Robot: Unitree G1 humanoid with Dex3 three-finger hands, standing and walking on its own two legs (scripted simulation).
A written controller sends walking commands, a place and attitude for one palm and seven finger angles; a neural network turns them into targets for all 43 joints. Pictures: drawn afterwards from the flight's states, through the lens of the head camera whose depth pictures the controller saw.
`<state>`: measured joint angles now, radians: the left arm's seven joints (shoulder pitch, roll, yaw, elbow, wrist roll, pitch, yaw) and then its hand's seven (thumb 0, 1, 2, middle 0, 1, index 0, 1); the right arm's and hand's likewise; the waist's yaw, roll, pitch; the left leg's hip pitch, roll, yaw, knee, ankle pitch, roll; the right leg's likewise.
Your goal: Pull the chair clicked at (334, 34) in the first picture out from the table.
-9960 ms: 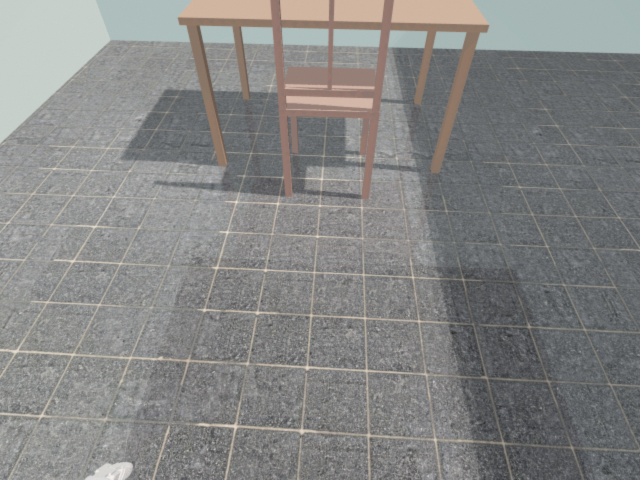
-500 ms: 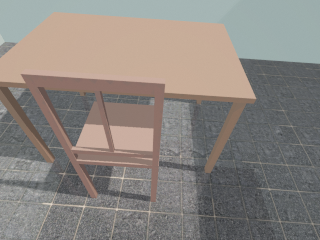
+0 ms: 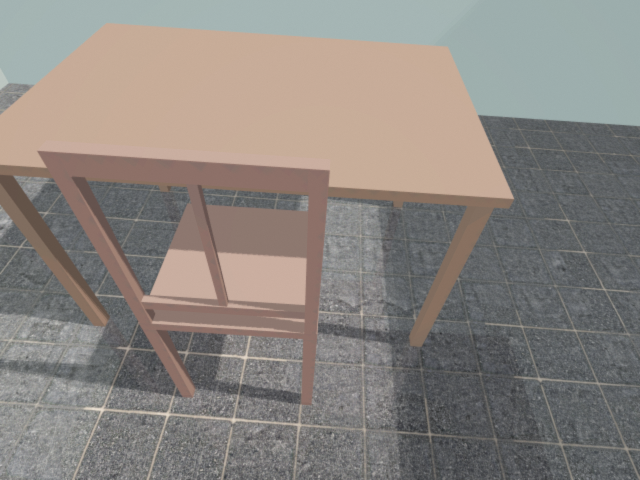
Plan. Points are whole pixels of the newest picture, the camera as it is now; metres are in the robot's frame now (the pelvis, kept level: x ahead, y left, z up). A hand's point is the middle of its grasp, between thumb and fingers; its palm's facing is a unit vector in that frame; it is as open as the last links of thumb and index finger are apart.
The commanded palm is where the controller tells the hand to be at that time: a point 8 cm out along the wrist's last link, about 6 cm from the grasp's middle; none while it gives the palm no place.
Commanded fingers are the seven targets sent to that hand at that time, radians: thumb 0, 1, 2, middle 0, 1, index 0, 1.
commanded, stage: look again from close up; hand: left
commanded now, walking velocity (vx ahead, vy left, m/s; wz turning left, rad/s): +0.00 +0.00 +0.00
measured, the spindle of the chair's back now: (211, 252) +0.49 +0.23 -0.06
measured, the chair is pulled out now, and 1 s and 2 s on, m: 0.00 0.00 0.00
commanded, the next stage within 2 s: shuffle to correct the standing spot in 0.46 s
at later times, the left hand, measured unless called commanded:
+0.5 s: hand out of the picture -0.03 +0.14 -0.18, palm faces +0.06 -0.99 -0.13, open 7.3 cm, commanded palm none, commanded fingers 0.00 0.90 0.90 -0.20 -0.30 -0.20 -0.30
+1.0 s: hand out of the picture -0.01 +0.19 -0.20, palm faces +0.04 -0.99 -0.14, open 7.4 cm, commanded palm none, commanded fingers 0.00 0.90 0.90 -0.20 -0.30 -0.20 -0.30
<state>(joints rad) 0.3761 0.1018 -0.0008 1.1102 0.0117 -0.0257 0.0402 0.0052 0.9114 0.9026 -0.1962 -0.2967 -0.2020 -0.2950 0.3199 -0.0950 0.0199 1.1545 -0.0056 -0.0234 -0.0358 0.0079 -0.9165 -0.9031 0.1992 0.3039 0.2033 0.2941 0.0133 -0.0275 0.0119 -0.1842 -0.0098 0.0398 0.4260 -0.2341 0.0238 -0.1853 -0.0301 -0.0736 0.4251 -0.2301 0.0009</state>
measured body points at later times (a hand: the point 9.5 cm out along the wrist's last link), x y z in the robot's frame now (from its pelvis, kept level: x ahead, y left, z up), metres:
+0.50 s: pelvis +0.01 +0.00 +0.00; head +0.01 +0.01 +0.45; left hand -0.03 +0.19 -0.17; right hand -0.02 -0.20 -0.16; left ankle +0.00 +0.10 -0.74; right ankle +0.00 -0.12 -0.74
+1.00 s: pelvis +0.04 +0.04 -0.01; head +0.07 +0.06 +0.43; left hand -0.01 +0.24 -0.18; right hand +0.04 -0.19 -0.16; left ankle +0.00 +0.10 -0.74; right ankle +0.00 -0.12 -0.74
